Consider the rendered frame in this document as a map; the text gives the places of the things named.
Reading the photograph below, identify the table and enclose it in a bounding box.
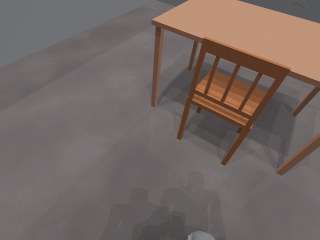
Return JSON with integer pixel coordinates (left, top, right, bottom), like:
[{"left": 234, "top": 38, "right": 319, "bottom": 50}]
[{"left": 151, "top": 0, "right": 320, "bottom": 176}]

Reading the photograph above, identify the chair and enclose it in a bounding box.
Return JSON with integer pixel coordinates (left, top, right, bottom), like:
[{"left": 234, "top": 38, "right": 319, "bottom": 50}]
[{"left": 177, "top": 37, "right": 291, "bottom": 166}]

